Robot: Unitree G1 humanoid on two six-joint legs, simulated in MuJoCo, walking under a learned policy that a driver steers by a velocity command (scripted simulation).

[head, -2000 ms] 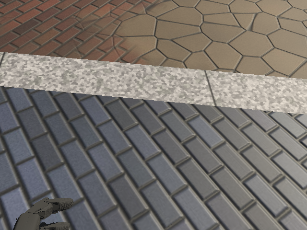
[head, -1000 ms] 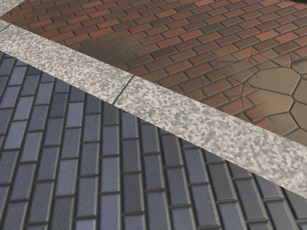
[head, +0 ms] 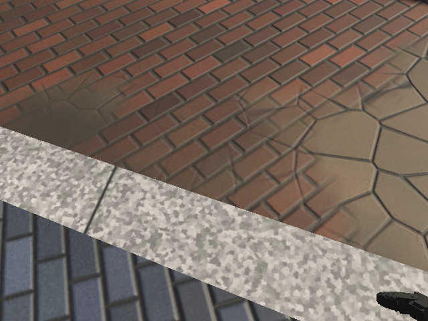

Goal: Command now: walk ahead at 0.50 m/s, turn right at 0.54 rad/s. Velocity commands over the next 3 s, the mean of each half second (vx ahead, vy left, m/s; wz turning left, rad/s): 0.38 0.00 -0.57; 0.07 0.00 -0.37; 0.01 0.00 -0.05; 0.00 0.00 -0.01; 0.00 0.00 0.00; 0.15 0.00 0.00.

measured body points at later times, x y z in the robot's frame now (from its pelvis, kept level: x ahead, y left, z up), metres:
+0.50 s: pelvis +0.24 +0.01 -0.01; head +0.29 -0.01 +0.44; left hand +0.52 +0.18 -0.09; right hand +0.21 -0.29 -0.13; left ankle +0.20 +0.15 -0.74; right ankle +0.35 -0.14 -0.72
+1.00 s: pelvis +0.33 -0.01 -0.01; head +0.35 -0.01 +0.43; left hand +0.59 +0.14 -0.12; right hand +0.31 -0.30 -0.12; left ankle +0.41 +0.11 -0.74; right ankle +0.35 -0.13 -0.74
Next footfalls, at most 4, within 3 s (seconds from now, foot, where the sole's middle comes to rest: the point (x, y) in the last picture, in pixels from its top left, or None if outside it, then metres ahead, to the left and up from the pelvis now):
0.10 left None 0.23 0.14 -0.78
0.54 right None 0.39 -0.15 -0.78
0.96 left None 0.44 0.09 -0.78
3.00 right None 0.44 -0.19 -0.78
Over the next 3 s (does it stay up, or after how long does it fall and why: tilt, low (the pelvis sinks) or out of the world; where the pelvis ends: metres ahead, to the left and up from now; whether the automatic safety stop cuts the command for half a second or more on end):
stays up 0.44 -0.06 -0.01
